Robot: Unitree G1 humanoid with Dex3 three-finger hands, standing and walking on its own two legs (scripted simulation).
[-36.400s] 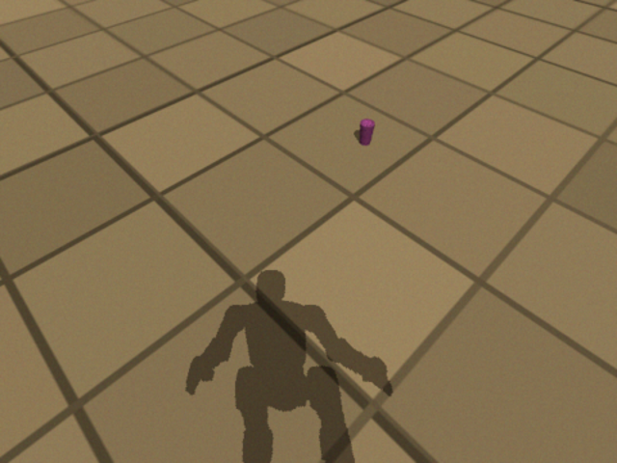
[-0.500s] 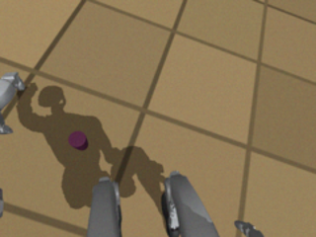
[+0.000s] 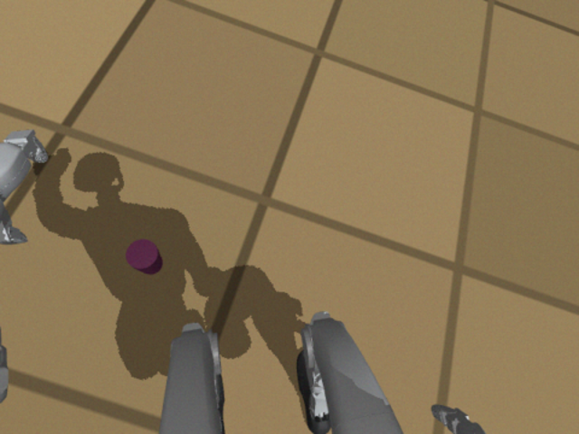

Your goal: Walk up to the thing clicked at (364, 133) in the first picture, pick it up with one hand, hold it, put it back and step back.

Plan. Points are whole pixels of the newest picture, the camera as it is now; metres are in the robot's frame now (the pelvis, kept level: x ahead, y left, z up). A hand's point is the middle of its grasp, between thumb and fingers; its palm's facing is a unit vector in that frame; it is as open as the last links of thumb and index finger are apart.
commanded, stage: go down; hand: left
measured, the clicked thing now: (147, 259) +0.46 +0.27 -0.54
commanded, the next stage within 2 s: stand in 1.44 s
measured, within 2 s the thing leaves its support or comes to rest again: neither
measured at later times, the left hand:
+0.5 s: hand (6, 203) +0.43 +0.35 -0.07, palm faces -0.40 -0.04 -0.91, open 13.1 cm
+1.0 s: hand (10, 201) +0.44 +0.34 -0.07, palm faces -0.41 -0.04 -0.91, open 13.1 cm
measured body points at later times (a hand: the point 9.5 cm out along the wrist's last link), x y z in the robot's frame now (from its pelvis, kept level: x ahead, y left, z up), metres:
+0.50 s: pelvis +0.00 +0.00 +0.00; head +0.17 +0.05 +0.41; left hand +0.45 +0.34 -0.02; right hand +0.05 -0.27 -0.11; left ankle +0.05 +0.11 -0.57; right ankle +0.06 -0.16 -0.56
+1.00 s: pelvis +0.00 +0.00 +0.00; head +0.17 +0.05 +0.41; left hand +0.45 +0.34 -0.02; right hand +0.04 -0.27 -0.11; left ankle +0.05 +0.11 -0.57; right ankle +0.06 -0.16 -0.56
